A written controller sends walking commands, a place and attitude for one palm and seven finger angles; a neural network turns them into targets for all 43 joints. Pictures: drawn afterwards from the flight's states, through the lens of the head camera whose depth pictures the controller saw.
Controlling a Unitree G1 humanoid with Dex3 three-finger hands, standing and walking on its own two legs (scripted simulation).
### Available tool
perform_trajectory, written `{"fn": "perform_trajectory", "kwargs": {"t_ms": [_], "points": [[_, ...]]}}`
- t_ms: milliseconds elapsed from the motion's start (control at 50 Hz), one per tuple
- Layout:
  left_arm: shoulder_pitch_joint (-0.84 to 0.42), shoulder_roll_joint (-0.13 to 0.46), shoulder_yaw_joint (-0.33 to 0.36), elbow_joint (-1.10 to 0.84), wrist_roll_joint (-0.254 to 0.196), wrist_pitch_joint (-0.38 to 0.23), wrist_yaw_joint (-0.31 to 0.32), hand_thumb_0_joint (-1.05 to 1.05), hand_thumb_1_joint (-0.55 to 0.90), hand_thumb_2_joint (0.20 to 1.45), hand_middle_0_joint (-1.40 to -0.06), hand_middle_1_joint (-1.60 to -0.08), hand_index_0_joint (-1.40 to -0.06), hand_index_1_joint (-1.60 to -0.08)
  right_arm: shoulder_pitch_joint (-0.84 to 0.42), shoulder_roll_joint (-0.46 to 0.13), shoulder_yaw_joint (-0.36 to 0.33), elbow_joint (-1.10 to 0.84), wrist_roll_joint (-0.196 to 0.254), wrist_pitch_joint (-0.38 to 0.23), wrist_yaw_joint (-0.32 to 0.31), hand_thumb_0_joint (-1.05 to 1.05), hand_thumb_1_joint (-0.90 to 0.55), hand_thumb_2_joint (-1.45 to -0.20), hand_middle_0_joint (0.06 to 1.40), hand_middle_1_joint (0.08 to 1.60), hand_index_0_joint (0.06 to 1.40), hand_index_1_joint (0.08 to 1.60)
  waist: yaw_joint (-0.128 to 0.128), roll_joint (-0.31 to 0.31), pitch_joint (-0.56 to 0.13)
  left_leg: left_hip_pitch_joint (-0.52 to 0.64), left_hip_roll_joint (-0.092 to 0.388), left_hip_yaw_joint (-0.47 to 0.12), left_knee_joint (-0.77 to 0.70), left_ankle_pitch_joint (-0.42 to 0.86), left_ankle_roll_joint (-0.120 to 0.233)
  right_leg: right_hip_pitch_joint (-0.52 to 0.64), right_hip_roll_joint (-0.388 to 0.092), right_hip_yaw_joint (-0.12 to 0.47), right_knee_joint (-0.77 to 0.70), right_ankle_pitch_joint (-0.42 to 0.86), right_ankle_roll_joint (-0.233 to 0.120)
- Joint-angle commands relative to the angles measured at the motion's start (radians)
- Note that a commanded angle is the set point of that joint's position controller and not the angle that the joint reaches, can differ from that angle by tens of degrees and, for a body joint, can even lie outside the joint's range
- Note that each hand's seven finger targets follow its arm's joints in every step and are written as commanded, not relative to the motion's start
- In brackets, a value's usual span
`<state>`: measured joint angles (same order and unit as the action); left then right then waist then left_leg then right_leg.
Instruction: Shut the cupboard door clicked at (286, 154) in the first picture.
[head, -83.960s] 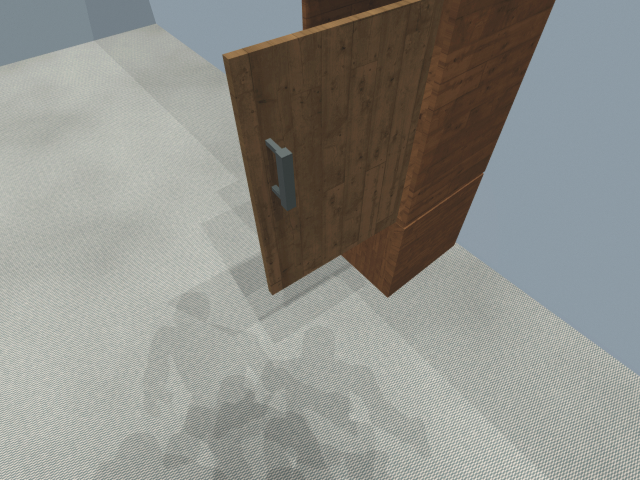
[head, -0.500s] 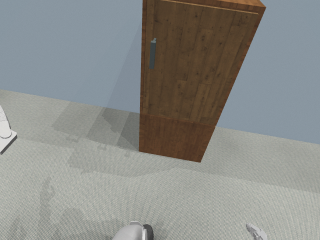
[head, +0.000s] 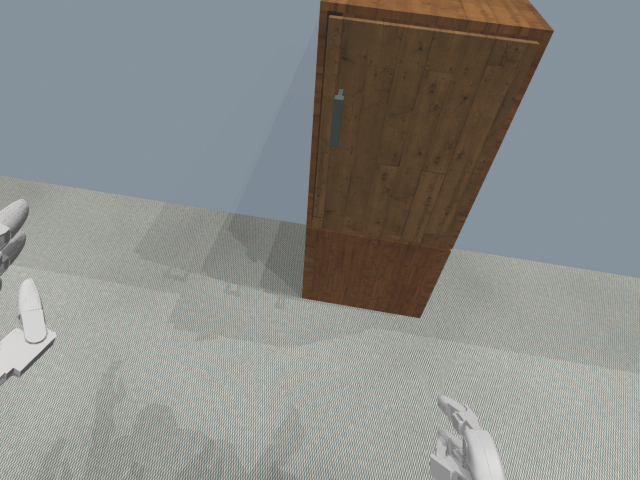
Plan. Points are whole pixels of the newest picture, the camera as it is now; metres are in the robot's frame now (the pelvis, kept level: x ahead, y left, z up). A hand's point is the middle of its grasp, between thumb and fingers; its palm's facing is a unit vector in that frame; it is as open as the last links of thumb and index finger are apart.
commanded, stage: stop stepping back and stand still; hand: left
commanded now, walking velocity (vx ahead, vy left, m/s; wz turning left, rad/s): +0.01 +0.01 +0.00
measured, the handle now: (337, 118) +0.88 +0.01 +0.03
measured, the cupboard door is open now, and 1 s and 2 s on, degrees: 0 0 0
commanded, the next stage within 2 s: let the arm hang, fingers relaxed in 0.62 s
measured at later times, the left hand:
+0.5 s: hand (63, 305) +0.23 +0.27 +0.15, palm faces +0.42 -0.77 -0.48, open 7.5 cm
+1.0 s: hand out of the picture +0.10 +0.20 -0.18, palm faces -0.02 -0.98 -0.17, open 7.4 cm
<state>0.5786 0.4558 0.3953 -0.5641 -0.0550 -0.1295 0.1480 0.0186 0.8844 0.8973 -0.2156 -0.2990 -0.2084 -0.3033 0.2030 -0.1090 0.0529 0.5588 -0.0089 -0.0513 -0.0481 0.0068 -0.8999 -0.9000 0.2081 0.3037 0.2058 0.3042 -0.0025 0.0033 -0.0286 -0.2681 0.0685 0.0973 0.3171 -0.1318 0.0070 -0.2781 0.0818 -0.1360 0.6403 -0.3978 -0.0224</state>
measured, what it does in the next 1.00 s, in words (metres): steps on the spot: right foot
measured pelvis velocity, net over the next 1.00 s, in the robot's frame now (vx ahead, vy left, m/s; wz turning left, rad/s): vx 0.02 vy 0.03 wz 0.01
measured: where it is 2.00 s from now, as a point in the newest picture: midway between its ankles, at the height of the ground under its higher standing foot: outside the picture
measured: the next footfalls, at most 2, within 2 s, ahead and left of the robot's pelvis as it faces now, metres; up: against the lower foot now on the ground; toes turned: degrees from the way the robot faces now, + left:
right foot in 0.08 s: +0.01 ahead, -0.07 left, +0.00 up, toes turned -3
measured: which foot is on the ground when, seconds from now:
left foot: down 0.00-1.00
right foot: up 0.00-0.06, down 0.08-1.00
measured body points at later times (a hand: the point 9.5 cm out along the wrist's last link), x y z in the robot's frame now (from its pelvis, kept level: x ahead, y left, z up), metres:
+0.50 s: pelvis +0.03 +0.01 -0.02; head +0.02 +0.01 +0.43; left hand +0.21 +0.31 +0.18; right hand +0.16 -0.23 -0.11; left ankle +0.07 +0.12 -0.75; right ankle -0.03 -0.07 -0.75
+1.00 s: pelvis +0.02 +0.03 -0.02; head +0.03 +0.04 +0.43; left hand +0.10 +0.26 -0.16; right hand +0.13 -0.23 -0.14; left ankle +0.07 +0.12 -0.75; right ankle -0.03 -0.07 -0.75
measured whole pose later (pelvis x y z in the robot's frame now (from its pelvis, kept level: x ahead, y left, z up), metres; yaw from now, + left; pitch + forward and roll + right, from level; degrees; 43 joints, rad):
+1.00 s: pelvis +0.02 +0.03 -0.02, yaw +1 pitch +0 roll +0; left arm 0.27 0.18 -0.03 0.82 0.01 0.06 0.00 0.02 0.90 0.90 -0.20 -0.30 -0.20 -0.30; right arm 0.17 -0.27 0.02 0.87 -0.02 0.01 0.00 0.00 -0.91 -0.90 0.20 0.30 0.20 0.30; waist -0.02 -0.01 0.01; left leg -0.32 -0.01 0.07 0.52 -0.19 0.04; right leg -0.15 -0.01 -0.07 0.52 -0.36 -0.01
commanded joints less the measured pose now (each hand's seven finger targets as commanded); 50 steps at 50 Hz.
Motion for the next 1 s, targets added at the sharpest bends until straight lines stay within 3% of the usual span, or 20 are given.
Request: {"fn": "perform_trajectory", "kwargs": {"t_ms": [0,40,60,100,140,200,240,280,320,380,480,540,680,700,720,780,820,880,940,980], "points": [[-0.038,0.179,0.151,-0.114,-0.013,-0.008,0.031,0.0,0.9,0.9,-0.2,-0.3,-0.2,-0.3,-0.065,-0.184,-0.078,-0.119,0.002,-0.007,-0.032,0.0,-0.9,-0.9,0.2,0.3,0.2,0.3,-0.016,0.121,-0.079,-0.085,0.11,-0.113,-0.029,-0.391,-0.008,0.24,-0.046,0.062,-0.293,0.035,-0.039],[-0.073,0.185,0.154,-0.109,-0.011,-0.004,0.032,0.0,0.9,0.9,-0.2,-0.3,-0.2,-0.3,-0.06,-0.179,-0.081,-0.112,0.0,0.001,-0.023,0.0,-0.9,-0.9,0.2,0.3,0.2,0.3,-0.024,-0.035,-0.07,-0.171,0.02,-0.072,0.316,-0.258,-0.019,0.171,-0.275,0.391,-0.398,-0.032,-0.149],[-0.123,0.228,0.189,-0.123,-0.013,-0.026,0.039,0.0,0.9,0.9,-0.2,-0.3,-0.2,-0.3,-0.074,-0.191,-0.079,-0.108,-0.003,-0.007,-0.021,0.0,-0.9,-0.9,0.2,0.3,0.2,0.3,-0.019,-0.081,-0.032,-0.207,0.007,-0.079,0.408,-0.184,-0.023,0.104,-0.376,0.509,-0.438,0.016,-0.196],[-0.107,0.114,0.098,-0.038,-0.011,-0.03,0.043,0.0,0.9,0.9,-0.2,-0.3,-0.2,-0.3,-0.057,-0.203,-0.094,-0.079,0.026,-0.028,-0.014,0.0,-0.9,-0.9,0.2,0.3,0.2,0.3,-0.01,-0.182,0.005,-0.264,-0.012,-0.108,0.532,-0.24,-0.024,0.081,-0.351,0.464,-0.411,-0.022,-0.182],[-0.179,0.128,0.088,-0.096,0.003,-0.05,0.051,0.0,0.9,0.9,-0.2,-0.3,-0.2,-0.3,-0.097,-0.213,-0.091,-0.079,0.026,-0.039,-0.023,0.0,-0.9,-0.9,0.2,0.3,0.2,0.3,-0.006,-0.093,0.043,-0.264,0.0,-0.099,0.505,-0.218,-0.024,0.102,-0.353,0.398,-0.349,0.202,-0.191],[-0.231,0.158,0.105,-0.145,0.017,-0.086,0.057,0.0,0.9,0.9,-0.2,-0.3,-0.2,-0.3,-0.093,-0.202,-0.079,-0.066,0.017,-0.06,-0.04,0.0,-0.9,-0.9,0.2,0.3,0.2,0.3,0.001,-0.006,0.036,-0.123,-0.021,-0.047,0.332,-0.135,-0.007,0.094,-0.306,0.299,-0.272,0.434,-0.133],[-0.218,0.182,0.134,-0.165,0.014,-0.101,0.059,0.0,0.9,0.9,-0.2,-0.3,-0.2,-0.3,-0.075,-0.209,-0.087,-0.056,0.016,-0.07,-0.047,0.0,-0.9,-0.9,0.2,0.3,0.2,0.3,-0.005,0.024,0.018,0.009,-0.016,-0.065,0.208,-0.002,0.006,0.063,-0.263,0.238,-0.202,0.436,-0.071],[-0.166,0.183,0.158,-0.169,0.008,-0.114,0.051,0.0,0.9,0.9,-0.2,-0.3,-0.2,-0.3,-0.071,-0.228,-0.099,-0.071,0.022,-0.072,-0.046,0.0,-0.9,-0.9,0.2,0.3,0.2,0.3,0.004,0.127,-0.02,0.12,0.059,-0.154,0.156,0.182,0.039,0.012,-0.169,0.188,-0.125,0.35,0.01],[-0.073,0.186,0.19,-0.12,0.009,-0.116,0.039,0.0,0.9,0.9,-0.2,-0.3,-0.2,-0.3,-0.068,-0.218,-0.089,-0.073,0.014,-0.07,-0.042,0.0,-0.9,-0.9,0.2,0.3,0.2,0.3,0.007,0.215,-0.023,0.031,0.114,-0.259,0.085,0.171,0.068,0.049,-0.109,0.143,-0.125,0.224,0.03],[-0.063,0.149,0.168,-0.077,0.006,-0.128,0.03,0.0,0.9,0.9,-0.2,-0.3,-0.2,-0.3,-0.054,-0.218,-0.088,-0.067,0.023,-0.073,-0.036,0.0,-0.9,-0.9,0.2,0.3,0.2,0.3,-0.003,0.067,-0.014,-0.058,0.094,-0.214,0.088,0.03,0.046,0.124,-0.123,0.175,-0.226,0.207,0.021],[-0.001,0.135,0.153,-0.054,-0.009,-0.111,0.027,0.0,0.9,0.9,-0.2,-0.3,-0.2,-0.3,-0.042,-0.212,-0.089,-0.073,0.028,-0.06,-0.026,0.0,-0.9,-0.9,0.2,0.3,0.2,0.3,-0.01,0.015,-0.092,0.012,0.045,-0.124,0.183,0.085,0.017,0.113,-0.192,0.238,-0.255,0.341,-0.003],[-0.018,0.139,0.144,-0.076,-0.01,-0.099,0.027,0.0,0.9,0.9,-0.2,-0.3,-0.2,-0.3,-0.047,-0.209,-0.083,-0.079,0.029,-0.054,-0.03,0.0,-0.9,-0.9,0.2,0.3,0.2,0.3,-0.01,0.017,-0.114,0.038,0.046,-0.121,0.18,0.176,0.017,0.13,-0.185,0.208,-0.221,0.451,0.006],[-0.077,0.144,0.134,-0.086,-0.004,-0.09,0.029,0.0,0.9,0.9,-0.2,-0.3,-0.2,-0.3,-0.061,-0.205,-0.075,-0.086,0.027,-0.045,-0.041,0.0,-0.9,-0.9,0.2,0.3,0.2,0.3,-0.006,0.051,-0.084,0.064,0.046,-0.124,0.159,0.164,0.025,0.087,-0.164,0.201,-0.247,0.396,0.018],[-0.129,-0.036,-0.302,0.628,0.072,0.052,-0.114,0.0,0.9,0.9,-0.2,-0.3,-0.2,-0.3,-0.13,-0.397,-0.113,0.072,0.03,-0.103,0.05,0.0,-0.9,-0.9,0.2,0.3,0.2,0.3,-0.032,0.065,-0.001,-0.004,0.059,-0.138,0.298,0.357,0.03,0.007,-0.228,0.116,-0.103,0.555,-0.01],[-0.132,-0.073,-0.289,0.667,0.077,0.124,-0.133,0.0,0.9,0.9,-0.2,-0.3,-0.2,-0.3,-0.044,-0.35,-0.132,0.11,0.015,-0.07,0.051,0.0,-0.9,-0.9,0.2,0.3,0.2,0.3,-0.026,0.037,-0.08,0.047,0.061,-0.119,0.274,0.328,0.029,0.014,-0.206,0.172,-0.132,0.493,-0.016],[-0.232,-0.056,-0.309,0.814,0.075,0.13,-0.148,0.0,0.9,0.9,-0.2,-0.3,-0.2,-0.3,-0.042,-0.339,-0.095,0.114,0.004,-0.011,0.046,0.0,-0.9,-0.9,0.2,0.3,0.2,0.3,-0.003,-0.11,-0.028,-0.023,0.066,-0.182,0.235,0.185,0.055,0.002,-0.192,0.157,-0.156,0.293,-0.026],[-0.278,-0.044,-0.323,0.943,0.076,0.126,-0.147,0.0,0.9,0.9,-0.2,-0.3,-0.2,-0.3,-0.051,-0.336,-0.086,0.13,-0.004,0.006,0.046,0.0,-0.9,-0.9,0.2,0.3,0.2,0.3,-0.006,-0.156,-0.024,-0.008,0.056,-0.197,0.217,0.215,0.052,0.027,-0.198,0.177,-0.168,0.303,-0.039],[-0.307,-0.065,-0.35,1.14,0.068,0.134,-0.136,0.0,0.9,0.9,-0.2,-0.3,-0.2,-0.3,-0.044,-0.301,-0.067,0.192,-0.013,0.035,0.045,0.0,-0.9,-0.9,0.2,0.3,0.2,0.3,-0.007,-0.098,-0.019,0.03,0.04,-0.19,0.17,0.206,0.041,0.059,-0.207,0.183,-0.202,0.264,-0.037],[-0.298,-0.086,-0.366,1.317,0.064,0.138,-0.13,0.0,0.9,0.9,-0.2,-0.3,-0.2,-0.3,-0.038,-0.267,-0.053,0.265,-0.015,0.049,0.042,0.0,-0.9,-0.9,0.2,0.3,0.2,0.3,-0.002,0.058,0.002,0.037,0.04,-0.199,0.09,0.133,0.036,0.1,-0.195,0.186,-0.248,0.176,-0.024],[-0.28,-0.102,-0.369,1.417,0.063,0.135,-0.131,0.0,0.9,0.9,-0.2,-0.3,-0.2,-0.3,-0.025,-0.247,-0.051,0.317,-0.013,0.052,0.037,0.0,-0.9,-0.9,0.2,0.3,0.2,0.3,-0.003,0.106,0.023,0.044,0.031,-0.196,0.054,0.048,0.032,0.102,-0.195,0.19,-0.283,0.147,-0.028]]}}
